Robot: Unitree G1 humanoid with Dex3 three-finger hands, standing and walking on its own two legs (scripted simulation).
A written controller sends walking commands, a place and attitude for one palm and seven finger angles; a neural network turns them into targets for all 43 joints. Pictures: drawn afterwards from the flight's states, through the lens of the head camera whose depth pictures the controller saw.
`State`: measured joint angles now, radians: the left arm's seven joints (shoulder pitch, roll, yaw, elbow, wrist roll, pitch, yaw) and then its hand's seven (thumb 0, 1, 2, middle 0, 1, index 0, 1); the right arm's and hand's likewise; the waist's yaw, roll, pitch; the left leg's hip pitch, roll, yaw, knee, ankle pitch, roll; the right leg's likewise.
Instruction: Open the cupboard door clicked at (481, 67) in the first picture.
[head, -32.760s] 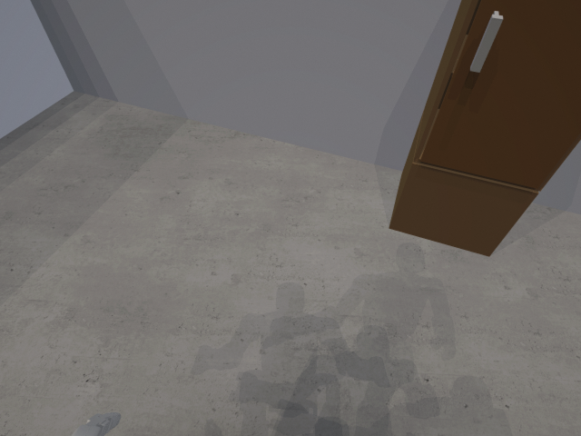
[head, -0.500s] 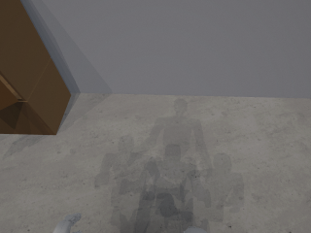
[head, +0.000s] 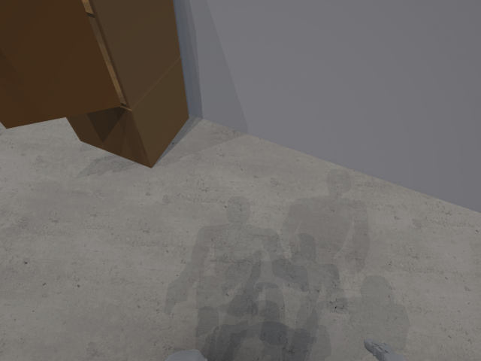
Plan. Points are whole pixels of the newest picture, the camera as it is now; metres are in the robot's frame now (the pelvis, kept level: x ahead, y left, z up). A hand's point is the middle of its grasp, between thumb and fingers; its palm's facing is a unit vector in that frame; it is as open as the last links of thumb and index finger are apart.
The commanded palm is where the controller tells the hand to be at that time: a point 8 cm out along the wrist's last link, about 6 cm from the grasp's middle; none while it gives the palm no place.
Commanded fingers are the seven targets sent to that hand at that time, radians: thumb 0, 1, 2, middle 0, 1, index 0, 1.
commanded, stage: turn to face it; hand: left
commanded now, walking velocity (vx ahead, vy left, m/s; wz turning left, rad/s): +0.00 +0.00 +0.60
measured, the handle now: out of the picture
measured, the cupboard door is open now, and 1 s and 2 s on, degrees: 43 43 43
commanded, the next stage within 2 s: take the last steps up to it in 0.64 s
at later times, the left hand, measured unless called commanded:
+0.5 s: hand (134, 355) +0.13 +0.19 -0.13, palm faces +0.20 -0.94 -0.26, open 7.4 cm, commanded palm none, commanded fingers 0.00 0.90 0.90 -0.20 -0.30 -0.20 -0.30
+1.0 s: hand out of the picture -0.07 +0.15 -0.16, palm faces +0.51 -0.83 -0.21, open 7.4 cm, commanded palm none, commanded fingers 0.00 0.90 0.90 -0.20 -0.30 -0.20 -0.30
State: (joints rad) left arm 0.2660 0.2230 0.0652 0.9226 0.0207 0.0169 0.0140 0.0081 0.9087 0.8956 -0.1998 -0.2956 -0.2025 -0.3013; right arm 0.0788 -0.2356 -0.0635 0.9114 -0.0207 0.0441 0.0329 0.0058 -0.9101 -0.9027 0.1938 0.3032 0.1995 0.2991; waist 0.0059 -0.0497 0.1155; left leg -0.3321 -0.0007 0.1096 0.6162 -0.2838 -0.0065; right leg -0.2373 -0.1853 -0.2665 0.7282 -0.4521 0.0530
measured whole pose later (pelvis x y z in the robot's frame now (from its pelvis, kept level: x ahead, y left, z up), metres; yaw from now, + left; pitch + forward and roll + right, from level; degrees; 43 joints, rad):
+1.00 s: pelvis +0.06 -0.01 +0.02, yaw +26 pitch +1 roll +1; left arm 0.36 0.21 0.07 1.05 0.03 -0.02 0.01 0.01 0.91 0.90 -0.20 -0.30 -0.20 -0.30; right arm 0.08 -0.21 -0.04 0.98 -0.02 0.03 0.03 0.01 -0.91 -0.90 0.19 0.30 0.20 0.30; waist 0.06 -0.05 0.06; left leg -0.29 0.00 0.10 0.62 -0.40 -0.03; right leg -0.14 -0.14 -0.22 0.51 -0.36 0.04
